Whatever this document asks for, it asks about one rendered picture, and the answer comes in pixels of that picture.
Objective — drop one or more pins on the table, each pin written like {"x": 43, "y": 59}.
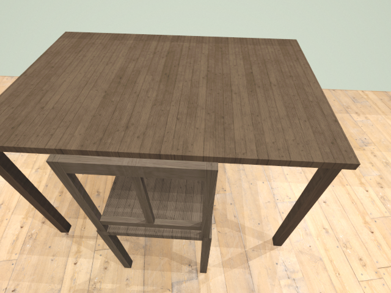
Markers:
{"x": 229, "y": 100}

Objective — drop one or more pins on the chair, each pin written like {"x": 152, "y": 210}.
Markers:
{"x": 149, "y": 198}

